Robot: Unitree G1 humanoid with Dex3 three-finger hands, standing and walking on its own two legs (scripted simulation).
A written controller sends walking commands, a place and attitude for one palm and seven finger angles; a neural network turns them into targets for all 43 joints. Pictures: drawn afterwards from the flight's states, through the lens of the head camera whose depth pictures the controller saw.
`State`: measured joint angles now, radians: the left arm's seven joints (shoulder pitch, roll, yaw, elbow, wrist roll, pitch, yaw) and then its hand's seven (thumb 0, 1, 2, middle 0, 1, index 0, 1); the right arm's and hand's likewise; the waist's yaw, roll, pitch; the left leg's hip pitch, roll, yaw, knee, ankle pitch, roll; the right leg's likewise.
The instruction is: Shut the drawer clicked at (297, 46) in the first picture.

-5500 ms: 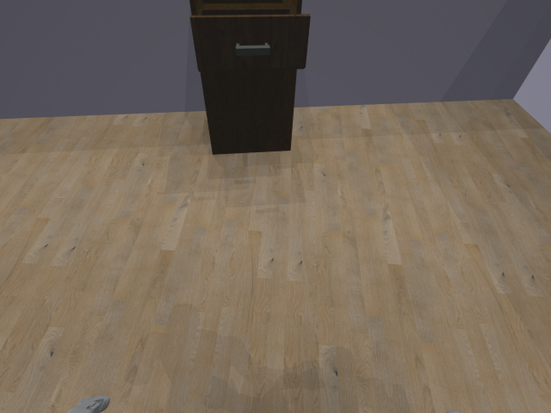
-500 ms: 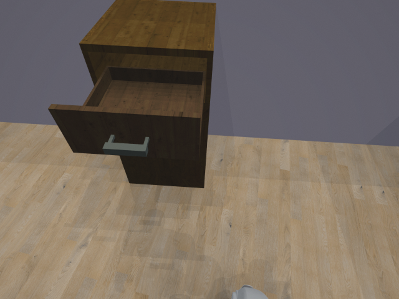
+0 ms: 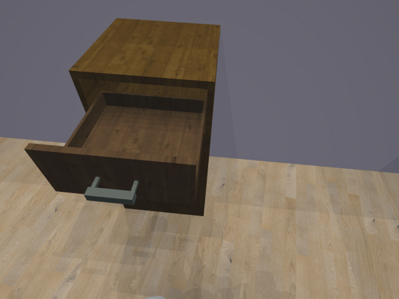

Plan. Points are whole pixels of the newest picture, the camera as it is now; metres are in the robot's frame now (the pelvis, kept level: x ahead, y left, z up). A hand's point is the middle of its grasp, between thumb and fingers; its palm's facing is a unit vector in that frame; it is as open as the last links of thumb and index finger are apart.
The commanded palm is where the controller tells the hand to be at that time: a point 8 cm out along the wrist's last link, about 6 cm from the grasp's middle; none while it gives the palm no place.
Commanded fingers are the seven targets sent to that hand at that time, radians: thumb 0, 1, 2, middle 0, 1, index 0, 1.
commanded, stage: come to a stop and stand still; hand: left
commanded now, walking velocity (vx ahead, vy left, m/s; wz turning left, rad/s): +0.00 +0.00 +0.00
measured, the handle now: (113, 188) +0.36 +0.25 -0.04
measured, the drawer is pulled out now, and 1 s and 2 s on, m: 0.30 0.30 0.30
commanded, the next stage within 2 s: look again from close up in 1.14 s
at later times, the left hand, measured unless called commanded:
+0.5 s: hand out of the picture +0.05 +0.19 -0.18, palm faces +0.01 -0.97 -0.25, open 7.4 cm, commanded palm none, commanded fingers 0.00 0.90 0.90 -0.20 -0.30 -0.20 -0.30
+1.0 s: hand out of the picture -0.03 +0.09 -0.18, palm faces +0.06 -0.98 -0.18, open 7.3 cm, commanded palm none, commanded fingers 0.00 0.90 0.90 -0.20 -0.30 -0.20 -0.30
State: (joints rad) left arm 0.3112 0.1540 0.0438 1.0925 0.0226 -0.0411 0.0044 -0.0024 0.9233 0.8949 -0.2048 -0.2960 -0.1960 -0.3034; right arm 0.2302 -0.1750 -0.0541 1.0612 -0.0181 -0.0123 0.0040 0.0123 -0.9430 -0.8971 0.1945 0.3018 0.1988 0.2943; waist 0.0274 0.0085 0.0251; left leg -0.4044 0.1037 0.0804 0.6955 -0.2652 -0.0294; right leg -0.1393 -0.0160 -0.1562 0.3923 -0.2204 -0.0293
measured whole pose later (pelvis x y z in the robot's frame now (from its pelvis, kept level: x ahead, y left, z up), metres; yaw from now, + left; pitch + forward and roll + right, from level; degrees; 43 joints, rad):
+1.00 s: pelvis -0.03 -0.08 +0.00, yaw -1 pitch -2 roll +0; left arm 0.26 0.15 0.02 1.13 0.00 0.01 0.03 0.01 0.93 0.89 -0.20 -0.30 -0.20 -0.30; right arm 0.29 -0.11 -0.01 1.16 -0.01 0.01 -0.04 0.00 -0.91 -0.90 0.20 0.30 0.20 0.29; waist 0.02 -0.01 0.04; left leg -0.12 0.05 0.03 0.42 -0.27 -0.04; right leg -0.19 0.05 -0.11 0.40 -0.20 -0.08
